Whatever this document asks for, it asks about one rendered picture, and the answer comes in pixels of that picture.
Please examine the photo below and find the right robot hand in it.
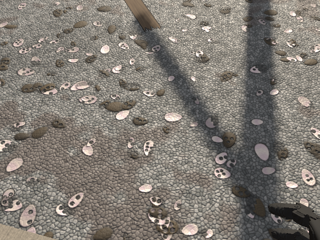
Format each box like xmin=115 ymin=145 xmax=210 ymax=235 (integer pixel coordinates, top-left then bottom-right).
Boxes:
xmin=263 ymin=202 xmax=320 ymax=240

